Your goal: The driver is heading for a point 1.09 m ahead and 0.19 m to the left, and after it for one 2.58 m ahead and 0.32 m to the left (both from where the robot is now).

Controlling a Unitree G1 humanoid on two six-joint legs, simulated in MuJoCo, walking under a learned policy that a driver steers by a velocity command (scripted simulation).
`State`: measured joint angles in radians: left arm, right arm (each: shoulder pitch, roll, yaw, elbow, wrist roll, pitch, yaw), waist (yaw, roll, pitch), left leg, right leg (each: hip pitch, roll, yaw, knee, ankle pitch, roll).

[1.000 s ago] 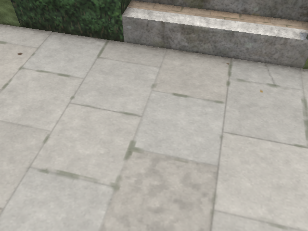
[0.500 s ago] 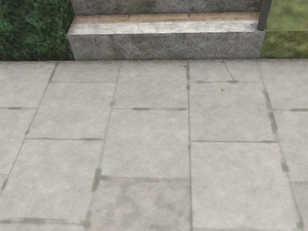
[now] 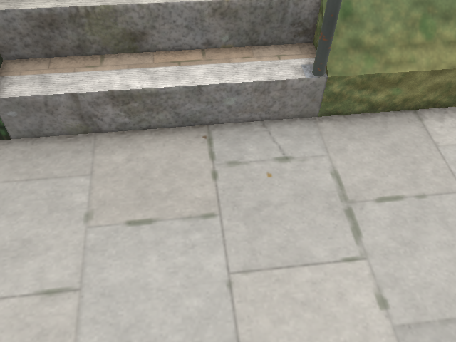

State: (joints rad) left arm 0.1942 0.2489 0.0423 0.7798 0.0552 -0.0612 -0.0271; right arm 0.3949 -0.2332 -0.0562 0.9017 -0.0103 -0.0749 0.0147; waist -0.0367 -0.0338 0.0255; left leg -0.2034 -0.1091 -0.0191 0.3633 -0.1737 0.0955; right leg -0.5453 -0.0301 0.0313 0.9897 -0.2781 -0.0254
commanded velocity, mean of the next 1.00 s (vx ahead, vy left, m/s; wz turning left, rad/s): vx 0.50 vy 0.00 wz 0.36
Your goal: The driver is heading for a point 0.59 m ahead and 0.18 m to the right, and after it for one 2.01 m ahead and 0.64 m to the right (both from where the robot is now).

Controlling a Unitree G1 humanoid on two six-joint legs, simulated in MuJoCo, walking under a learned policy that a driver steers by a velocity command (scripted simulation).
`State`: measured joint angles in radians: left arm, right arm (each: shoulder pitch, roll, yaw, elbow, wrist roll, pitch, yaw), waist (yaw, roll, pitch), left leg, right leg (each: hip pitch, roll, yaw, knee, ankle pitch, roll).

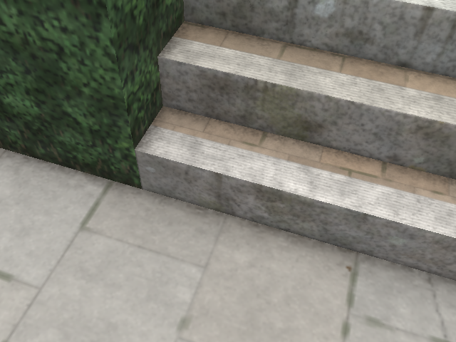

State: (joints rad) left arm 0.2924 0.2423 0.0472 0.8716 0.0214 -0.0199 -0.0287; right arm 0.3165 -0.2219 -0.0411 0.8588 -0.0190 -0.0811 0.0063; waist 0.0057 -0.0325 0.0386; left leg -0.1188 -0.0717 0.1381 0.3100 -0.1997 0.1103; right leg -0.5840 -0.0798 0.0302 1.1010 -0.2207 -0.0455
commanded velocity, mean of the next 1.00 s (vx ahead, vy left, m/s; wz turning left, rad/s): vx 0.50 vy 0.00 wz -0.49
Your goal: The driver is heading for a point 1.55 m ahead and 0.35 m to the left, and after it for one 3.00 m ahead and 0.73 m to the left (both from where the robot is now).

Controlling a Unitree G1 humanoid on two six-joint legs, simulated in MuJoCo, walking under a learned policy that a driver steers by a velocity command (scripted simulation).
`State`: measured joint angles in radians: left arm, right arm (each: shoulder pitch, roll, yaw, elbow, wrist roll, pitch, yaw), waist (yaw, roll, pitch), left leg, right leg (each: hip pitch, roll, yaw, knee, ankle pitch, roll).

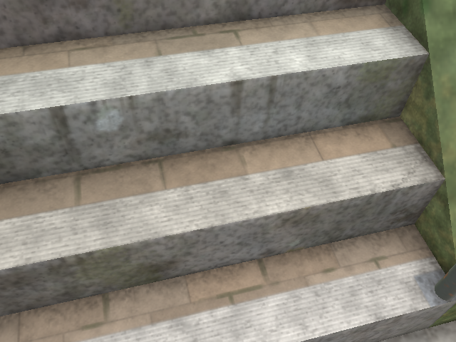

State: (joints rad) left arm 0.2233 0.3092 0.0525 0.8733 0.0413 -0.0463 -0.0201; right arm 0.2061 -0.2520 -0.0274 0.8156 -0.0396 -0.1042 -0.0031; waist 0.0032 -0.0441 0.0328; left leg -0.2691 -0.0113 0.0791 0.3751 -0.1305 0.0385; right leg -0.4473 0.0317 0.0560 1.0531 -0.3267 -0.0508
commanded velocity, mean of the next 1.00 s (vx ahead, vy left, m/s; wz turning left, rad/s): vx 0.50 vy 0.00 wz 0.32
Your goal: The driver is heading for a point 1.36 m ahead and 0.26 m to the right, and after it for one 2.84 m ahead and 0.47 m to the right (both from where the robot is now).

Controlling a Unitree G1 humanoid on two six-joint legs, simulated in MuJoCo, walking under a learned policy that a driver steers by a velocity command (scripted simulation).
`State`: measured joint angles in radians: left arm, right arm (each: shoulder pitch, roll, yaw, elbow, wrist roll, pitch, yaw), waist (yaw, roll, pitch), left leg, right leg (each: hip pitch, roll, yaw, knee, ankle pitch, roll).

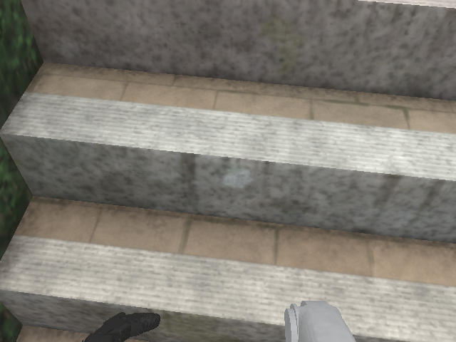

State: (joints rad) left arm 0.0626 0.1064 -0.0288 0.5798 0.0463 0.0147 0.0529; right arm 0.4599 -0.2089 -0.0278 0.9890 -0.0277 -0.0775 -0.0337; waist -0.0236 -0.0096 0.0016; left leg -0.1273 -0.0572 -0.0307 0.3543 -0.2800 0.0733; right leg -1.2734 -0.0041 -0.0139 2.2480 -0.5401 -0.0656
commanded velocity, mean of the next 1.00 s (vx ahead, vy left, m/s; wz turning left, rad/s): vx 0.50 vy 0.00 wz -0.31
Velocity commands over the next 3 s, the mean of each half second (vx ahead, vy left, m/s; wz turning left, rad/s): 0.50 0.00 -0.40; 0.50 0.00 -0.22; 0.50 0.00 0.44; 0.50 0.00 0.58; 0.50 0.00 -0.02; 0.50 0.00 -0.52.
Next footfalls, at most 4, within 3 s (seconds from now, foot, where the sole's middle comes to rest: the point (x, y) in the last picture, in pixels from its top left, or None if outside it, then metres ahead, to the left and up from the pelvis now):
0.16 right None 0.21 -0.14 -0.57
0.66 left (245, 263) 0.51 -0.02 -0.36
1.18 right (452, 144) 0.66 -0.43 -0.15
1.74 left None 0.93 -0.24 0.06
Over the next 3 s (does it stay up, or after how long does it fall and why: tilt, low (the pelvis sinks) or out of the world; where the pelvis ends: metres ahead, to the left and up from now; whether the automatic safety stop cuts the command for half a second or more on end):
stays up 1.26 -0.08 1.13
